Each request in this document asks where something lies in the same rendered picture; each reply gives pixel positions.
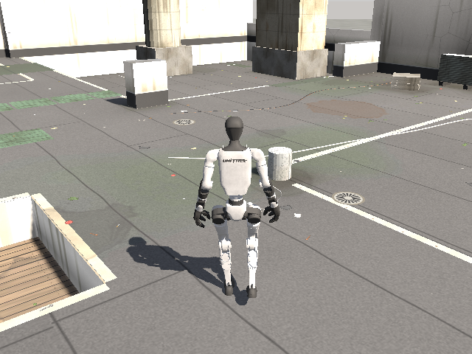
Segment left robot upper arm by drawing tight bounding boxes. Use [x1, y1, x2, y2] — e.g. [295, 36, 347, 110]
[201, 149, 220, 190]

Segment right robot hand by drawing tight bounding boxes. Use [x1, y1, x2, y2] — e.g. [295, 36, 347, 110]
[263, 205, 280, 223]

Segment right robot foot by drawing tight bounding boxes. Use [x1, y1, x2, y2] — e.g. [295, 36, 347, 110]
[246, 285, 257, 298]

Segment robot left thigh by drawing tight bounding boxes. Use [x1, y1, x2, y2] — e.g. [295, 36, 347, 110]
[211, 205, 232, 252]

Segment robot right forearm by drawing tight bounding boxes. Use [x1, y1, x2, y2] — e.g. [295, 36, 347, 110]
[263, 177, 278, 208]

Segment right robot upper arm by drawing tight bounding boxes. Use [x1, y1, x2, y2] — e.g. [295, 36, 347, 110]
[250, 148, 271, 189]

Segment robot left forearm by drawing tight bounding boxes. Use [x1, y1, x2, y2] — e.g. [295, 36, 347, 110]
[195, 179, 209, 212]

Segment left robot hand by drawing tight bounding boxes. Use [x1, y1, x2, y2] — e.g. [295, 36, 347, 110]
[193, 209, 211, 228]

